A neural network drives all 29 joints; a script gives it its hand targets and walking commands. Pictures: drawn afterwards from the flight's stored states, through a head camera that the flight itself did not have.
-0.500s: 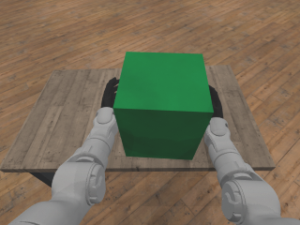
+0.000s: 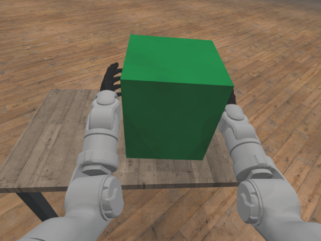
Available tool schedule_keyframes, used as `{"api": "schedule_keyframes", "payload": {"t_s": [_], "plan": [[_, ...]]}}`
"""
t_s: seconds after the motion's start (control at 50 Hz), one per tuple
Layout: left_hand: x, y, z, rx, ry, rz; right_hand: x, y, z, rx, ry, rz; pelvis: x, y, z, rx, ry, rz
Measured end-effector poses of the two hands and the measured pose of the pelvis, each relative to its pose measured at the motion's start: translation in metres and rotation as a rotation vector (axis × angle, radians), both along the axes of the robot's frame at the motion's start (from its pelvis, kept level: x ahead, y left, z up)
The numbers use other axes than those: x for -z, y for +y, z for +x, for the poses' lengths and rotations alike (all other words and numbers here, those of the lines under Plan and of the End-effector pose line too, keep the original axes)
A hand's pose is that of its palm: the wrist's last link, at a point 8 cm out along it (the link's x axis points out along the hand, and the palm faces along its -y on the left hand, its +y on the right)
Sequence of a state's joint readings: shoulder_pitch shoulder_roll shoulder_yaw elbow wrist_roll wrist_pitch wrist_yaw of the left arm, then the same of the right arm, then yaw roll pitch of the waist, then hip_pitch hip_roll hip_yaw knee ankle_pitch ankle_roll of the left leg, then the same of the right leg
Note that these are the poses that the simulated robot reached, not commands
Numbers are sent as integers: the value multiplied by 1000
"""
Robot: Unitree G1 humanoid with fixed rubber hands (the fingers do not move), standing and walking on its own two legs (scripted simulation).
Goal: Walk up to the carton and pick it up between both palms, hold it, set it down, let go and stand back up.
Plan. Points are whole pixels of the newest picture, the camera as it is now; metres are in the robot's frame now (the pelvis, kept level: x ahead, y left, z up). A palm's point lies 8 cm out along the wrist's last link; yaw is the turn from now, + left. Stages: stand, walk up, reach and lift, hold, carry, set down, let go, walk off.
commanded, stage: reach and lift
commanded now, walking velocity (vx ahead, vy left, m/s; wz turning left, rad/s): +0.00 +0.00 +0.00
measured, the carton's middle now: (168, 100) +0.40 -0.03 +0.17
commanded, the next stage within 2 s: hold in 1.40 s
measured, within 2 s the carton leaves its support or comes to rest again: neither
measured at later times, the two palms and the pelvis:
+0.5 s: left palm (115, 91) +0.38 +0.10 +0.21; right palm (234, 110) +0.36 -0.19 +0.17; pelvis -0.02 -0.02 +0.00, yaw +0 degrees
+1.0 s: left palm (105, 90) +0.38 +0.13 +0.21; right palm (227, 102) +0.37 -0.17 +0.19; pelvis +0.00 -0.01 +0.00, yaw +1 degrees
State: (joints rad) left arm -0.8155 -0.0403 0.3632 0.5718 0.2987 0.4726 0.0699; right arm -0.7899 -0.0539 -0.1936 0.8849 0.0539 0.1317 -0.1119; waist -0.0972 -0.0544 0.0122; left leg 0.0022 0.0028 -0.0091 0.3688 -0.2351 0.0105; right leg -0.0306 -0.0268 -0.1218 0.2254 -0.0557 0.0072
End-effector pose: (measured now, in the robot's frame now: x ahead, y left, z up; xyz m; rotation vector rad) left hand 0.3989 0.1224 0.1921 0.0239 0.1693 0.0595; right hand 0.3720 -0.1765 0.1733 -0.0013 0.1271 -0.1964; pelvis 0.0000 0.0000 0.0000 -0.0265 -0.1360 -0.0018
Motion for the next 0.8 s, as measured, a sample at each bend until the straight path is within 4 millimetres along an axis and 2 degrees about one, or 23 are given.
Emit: {"api": "schedule_keyframes", "payload": {"t_s": [0.14, 0.24, 0.38, 0.58, 0.8], "plan": [[14, -2, -14, -7, 45, 15, 27, 0, -14, -5, 43, 21, 1, -2, -8, -6, -10, 4], [13, -6, -21, -9, 38, 24, 32, -4, -22, -3, 32, 39, 1, -5, -14, -7, 11, 6], [-1, -15, -21, -12, 45, 31, 23, -12, -22, -1, 38, 60, 2, -11, -22, -2, 31, 16], [-24, -17, -14, -13, 27, 18, -5, -16, -11, -1, 15, 74, 1, -20, -19, -6, 42, 20], [-20, -5, -10, -14, 28, 6, -9, -5, -4, -9, 14, 81, 1, -19, -7, -28, 20, 8]]}}
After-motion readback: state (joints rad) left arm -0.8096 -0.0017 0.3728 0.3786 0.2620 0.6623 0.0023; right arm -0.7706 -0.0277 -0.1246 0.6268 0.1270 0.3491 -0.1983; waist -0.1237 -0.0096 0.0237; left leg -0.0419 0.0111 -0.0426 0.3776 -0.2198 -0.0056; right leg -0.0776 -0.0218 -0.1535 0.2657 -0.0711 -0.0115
